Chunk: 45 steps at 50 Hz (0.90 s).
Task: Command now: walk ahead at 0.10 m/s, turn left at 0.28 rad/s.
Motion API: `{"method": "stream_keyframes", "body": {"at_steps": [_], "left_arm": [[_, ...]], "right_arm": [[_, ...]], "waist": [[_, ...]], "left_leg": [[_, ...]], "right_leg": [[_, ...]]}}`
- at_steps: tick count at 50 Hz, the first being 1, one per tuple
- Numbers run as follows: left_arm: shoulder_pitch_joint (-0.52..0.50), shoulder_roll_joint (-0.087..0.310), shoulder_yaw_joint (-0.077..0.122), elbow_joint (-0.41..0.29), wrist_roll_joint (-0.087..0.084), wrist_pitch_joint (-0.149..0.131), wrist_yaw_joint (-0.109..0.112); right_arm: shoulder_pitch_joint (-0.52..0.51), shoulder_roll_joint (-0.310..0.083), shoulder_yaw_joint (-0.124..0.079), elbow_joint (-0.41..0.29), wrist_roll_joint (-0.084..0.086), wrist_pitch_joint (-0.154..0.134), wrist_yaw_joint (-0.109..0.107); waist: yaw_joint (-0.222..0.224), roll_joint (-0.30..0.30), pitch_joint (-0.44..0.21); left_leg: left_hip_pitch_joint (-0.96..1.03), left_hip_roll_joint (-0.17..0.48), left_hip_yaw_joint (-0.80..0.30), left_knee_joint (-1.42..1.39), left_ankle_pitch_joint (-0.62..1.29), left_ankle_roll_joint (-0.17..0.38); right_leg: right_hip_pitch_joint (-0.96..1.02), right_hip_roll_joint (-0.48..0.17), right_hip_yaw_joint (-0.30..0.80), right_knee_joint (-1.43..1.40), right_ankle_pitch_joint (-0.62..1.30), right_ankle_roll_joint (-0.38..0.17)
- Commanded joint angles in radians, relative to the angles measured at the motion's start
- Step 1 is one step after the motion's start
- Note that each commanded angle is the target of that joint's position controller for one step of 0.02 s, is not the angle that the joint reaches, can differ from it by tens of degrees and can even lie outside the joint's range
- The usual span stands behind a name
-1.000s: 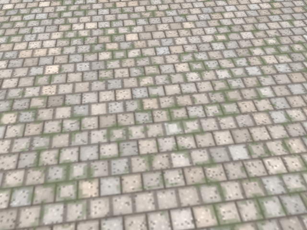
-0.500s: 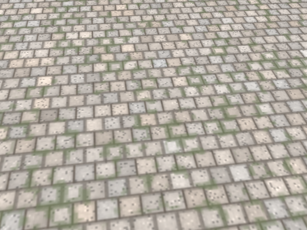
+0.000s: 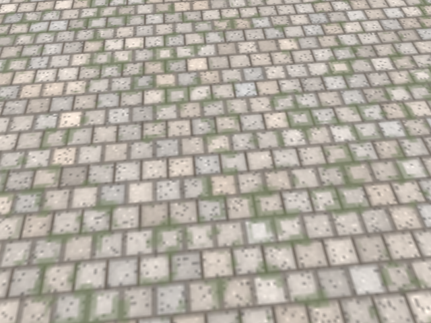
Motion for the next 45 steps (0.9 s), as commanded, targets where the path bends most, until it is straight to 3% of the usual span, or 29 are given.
{"method": "stream_keyframes", "body": {"at_steps": [1,5,8,12,14,15,16,17,18,19,20,21,22,25,30,33,36,38,39,40,41,42,43,44,45], "left_arm": [[-0.052,0.152,0.031,-0.054,0.011,-0.008,0.024],[-0.041,0.195,0.048,-0.067,-0.011,0.024,0.068],[-0.036,0.204,0.055,-0.074,-0.018,0.045,0.085],[-0.027,0.241,0.071,-0.085,-0.055,0.057,0.077],[-0.048,0.218,0.066,-0.097,-0.066,0.062,0.070],[-0.046,0.173,0.056,-0.099,-0.059,0.065,0.063],[-0.080,0.099,0.038,-0.120,-0.040,0.061,0.045],[-0.149,0.088,0.038,-0.185,-0.037,0.035,0.036],[-0.206,0.159,0.052,-0.201,-0.057,0.008,0.026],[-0.173,0.198,0.063,-0.187,-0.063,-0.010,0.019],[-0.140,0.206,0.069,-0.152,-0.044,-0.018,0.021],[-0.143,0.203,0.072,-0.142,-0.027,-0.025,0.025],[-0.156,0.186,0.071,-0.140,-0.024,-0.029,0.020],[-0.191,0.141,0.063,-0.148,-0.032,-0.033,0.011],[-0.292,0.103,0.043,-0.185,-0.043,-0.036,-0.006],[-0.336,0.104,0.033,-0.210,-0.047,-0.046,-0.021],[-0.300,0.135,0.038,-0.213,-0.050,-0.057,-0.031],[-0.170,0.181,0.059,-0.185,-0.047,-0.060,-0.026],[-0.013,0.220,0.079,-0.143,-0.044,-0.058,-0.019],[0.196,0.268,0.091,-0.106,-0.027,-0.054,-0.012],[0.325,0.339,0.111,-0.058,-0.023,-0.044,-0.017],[0.304,0.235,0.082,-0.050,-0.040,-0.044,-0.022],[0.211,0.182,0.067,-0.062,-0.047,-0.043,-0.016],[0.139,0.159,0.058,-0.079,-0.039,-0.042,-0.012],[0.097,0.138,0.051,-0.082,-0.029,-0.042,-0.013]], "right_arm": [[0.139,-0.057,-0.023,-0.029,-0.006,0.035,-0.020],[0.027,-0.091,-0.039,-0.103,-0.008,0.057,-0.013],[-0.023,-0.091,-0.045,-0.135,-0.005,0.059,-0.002],[-0.012,-0.096,-0.055,-0.143,0.003,0.047,0.022],[0.078,-0.097,-0.063,-0.101,0.001,0.044,0.031],[0.154,-0.113,-0.074,-0.065,0.007,0.041,0.029],[0.229,-0.176,-0.090,-0.055,0.009,0.033,0.019],[0.220,-0.276,-0.097,-0.095,-0.006,0.001,0.028],[0.155,-0.238,-0.090,-0.120,-0.029,-0.033,0.030],[0.087,-0.210,-0.081,-0.139,-0.021,-0.055,0.026],[0.064,-0.183,-0.075,-0.149,-0.004,-0.063,0.024],[0.064,-0.164,-0.069,-0.150,0.006,-0.061,0.021],[0.091,-0.134,-0.060,-0.146,0.001,-0.061,0.018],[0.165,-0.141,-0.061,-0.139,-0.005,-0.064,0.008],[0.231,-0.133,-0.059,-0.122,-0.005,-0.061,0.002],[0.266,-0.133,-0.060,-0.103,-0.002,-0.057,0.005],[0.256,-0.150,-0.065,-0.099,0.000,-0.047,0.003],[0.223,-0.165,-0.069,-0.109,-0.004,-0.040,0.003],[0.205,-0.155,-0.063,-0.117,-0.009,-0.037,0.005],[0.186,-0.131,-0.050,-0.142,-0.024,-0.038,0.008],[0.332,0.011,-0.014,-0.145,-0.008,-0.058,0.018],[0.291,-0.079,-0.029,-0.130,0.021,-0.077,0.018],[0.169,-0.143,-0.045,-0.162,0.039,-0.088,0.020],[0.096,-0.142,-0.041,-0.179,0.030,-0.095,0.018],[0.054,-0.133,-0.047,-0.187,0.010,-0.095,0.016]], "waist": [[-0.042,-0.138,-0.137],[-0.014,-0.130,-0.141],[-0.003,-0.123,-0.132],[-0.022,-0.137,-0.147],[-0.065,-0.106,-0.131],[-0.084,-0.034,-0.113],[-0.096,0.183,-0.087],[-0.074,0.243,-0.038],[-0.064,0.137,-0.007],[-0.018,0.127,0.006],[-0.004,0.083,-0.015],[-0.003,0.066,-0.028],[-0.007,0.057,-0.045],[-0.025,0.057,-0.065],[-0.075,0.104,-0.014],[-0.098,0.103,0.021],[-0.069,0.124,0.023],[0.003,0.152,-0.055],[0.078,0.140,-0.157],[0.159,0.060,-0.320],[0.102,-0.295,-0.495],[0.124,-0.294,-0.444],[0.120,-0.222,-0.261],[0.093,-0.110,-0.182],[0.065,-0.068,-0.118]], "left_leg": [[0.085,0.036,0.012,-0.070,0.036,-0.010],[0.006,0.067,0.024,-0.141,0.125,-0.009],[0.007,0.060,0.054,-0.215,0.133,-0.006],[0.114,0.026,0.123,-0.402,0.121,0.048],[0.257,-0.020,0.176,-0.578,0.165,0.099],[0.341,-0.017,0.121,-0.676,0.106,0.144],[0.447,0.189,-0.209,-0.806,-0.020,0.240],[0.467,0.332,-0.654,-0.942,-0.234,0.384],[0.450,0.333,-0.639,-1.002,-0.211,0.376],[0.456,0.301,-0.536,-0.987,-0.107,0.320],[0.462,0.259,-0.436,-0.964,0.017,0.272],[0.458,0.228,-0.369,-0.960,0.109,0.243],[0.453,0.201,-0.319,-0.957,0.196,0.230],[0.462,0.162,-0.242,-0.941,0.373,0.219],[0.405,0.139,-0.187,-0.945,0.394,0.202],[0.445,0.164,-0.192,-0.917,0.444,0.204],[0.488,0.199,-0.202,-0.872,0.578,0.190],[0.502,0.179,-0.169,-0.738,0.938,0.167],[0.453,0.132,-0.129,-0.572,1.055,0.141],[0.250,0.085,-0.112,-0.295,0.842,0.116],[-0.138,-0.098,-0.067,0.101,0.154,0.039],[-0.252,-0.090,-0.161,0.232,-0.058,0.054],[-0.328,-0.036,-0.135,0.260,0.004,0.069],[-0.292,0.020,-0.093,0.222,0.091,0.078],[-0.257,0.053,-0.065,0.160,0.139,0.077]], "right_leg": [[-0.017,-0.293,0.169,-0.206,0.181,-0.193],[0.036,-0.343,0.179,-0.254,-0.093,-0.194],[0.072,-0.347,0.139,-0.249,-0.125,-0.175],[0.090,-0.360,0.126,-0.254,-0.394,-0.122],[0.032,-0.319,0.069,-0.175,-0.498,-0.066],[-0.034,-0.258,0.002,-0.010,-0.525,-0.021],[-0.261,-0.154,-0.103,0.373,-0.526,0.054],[-0.554,-0.014,0.036,0.531,-0.546,0.072],[-0.602,-0.058,0.153,0.595,-0.438,0.052],[-0.612,-0.084,0.172,0.567,-0.301,0.040],[-0.568,-0.106,0.169,0.541,-0.220,0.047],[-0.530,-0.110,0.166,0.487,-0.154,0.060],[-0.488,-0.103,0.160,0.457,-0.089,0.068],[-0.436,-0.069,0.145,0.342,0.042,0.086],[-0.340,-0.051,0.119,0.154,0.144,0.099],[-0.332,-0.053,0.103,0.100,0.128,0.085],[-0.260,-0.046,0.090,0.056,0.063,0.053],[-0.073,0.000,0.046,0.044,0.013,0.011],[0.142,-0.004,0.050,0.047,0.043,-0.027],[0.474,-0.165,0.230,0.105,0.029,-0.098],[0.834,-0.421,0.729,0.003,-0.207,-0.266],[0.792,-0.423,0.875,-0.133,-0.322,-0.250],[0.645,-0.387,0.699,-0.139,-0.302,-0.203],[0.485,-0.348,0.568,-0.157,-0.200,-0.179],[0.354,-0.311,0.483,-0.181,-0.094,-0.169]]}}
